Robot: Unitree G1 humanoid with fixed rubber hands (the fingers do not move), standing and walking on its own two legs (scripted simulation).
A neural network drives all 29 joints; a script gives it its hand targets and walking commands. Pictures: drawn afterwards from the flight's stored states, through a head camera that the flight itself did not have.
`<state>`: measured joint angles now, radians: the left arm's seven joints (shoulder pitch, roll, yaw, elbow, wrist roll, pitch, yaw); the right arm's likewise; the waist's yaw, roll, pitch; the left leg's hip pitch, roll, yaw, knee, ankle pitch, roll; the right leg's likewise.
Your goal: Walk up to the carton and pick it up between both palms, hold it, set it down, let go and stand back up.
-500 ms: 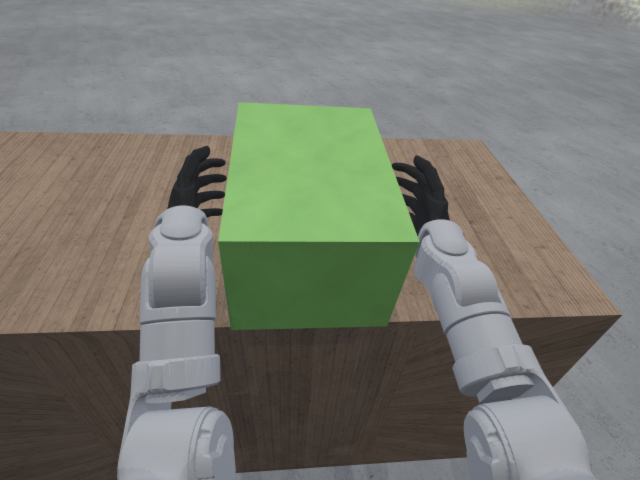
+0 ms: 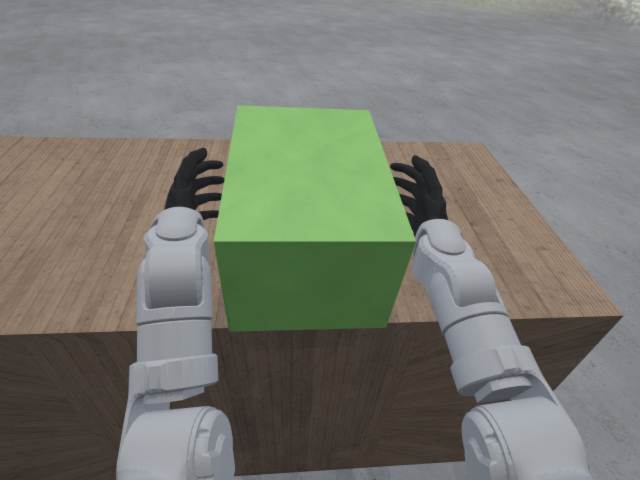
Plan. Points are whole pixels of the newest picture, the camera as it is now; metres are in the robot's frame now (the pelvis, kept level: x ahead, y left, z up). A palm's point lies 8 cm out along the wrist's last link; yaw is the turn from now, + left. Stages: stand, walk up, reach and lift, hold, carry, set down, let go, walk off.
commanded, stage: hold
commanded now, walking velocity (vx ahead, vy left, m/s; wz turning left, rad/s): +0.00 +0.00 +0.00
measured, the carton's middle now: (306, 208) +0.43 +0.01 +0.15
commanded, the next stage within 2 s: none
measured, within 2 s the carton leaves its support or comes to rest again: neither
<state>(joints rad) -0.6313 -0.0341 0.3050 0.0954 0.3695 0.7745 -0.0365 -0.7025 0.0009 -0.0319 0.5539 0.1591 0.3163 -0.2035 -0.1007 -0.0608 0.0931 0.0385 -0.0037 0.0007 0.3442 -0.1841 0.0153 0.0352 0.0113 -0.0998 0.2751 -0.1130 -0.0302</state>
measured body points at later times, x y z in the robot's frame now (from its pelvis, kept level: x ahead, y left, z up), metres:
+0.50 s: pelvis +0.00 +0.00 +0.00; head -0.04 +0.02 +0.45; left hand +0.38 +0.15 +0.20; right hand +0.38 -0.14 +0.19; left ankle +0.02 +0.11 -0.75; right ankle +0.04 -0.10 -0.75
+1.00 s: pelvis -0.01 +0.00 +0.00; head -0.04 +0.02 +0.45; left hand +0.38 +0.15 +0.20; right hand +0.38 -0.14 +0.18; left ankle +0.02 +0.11 -0.75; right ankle +0.04 -0.10 -0.75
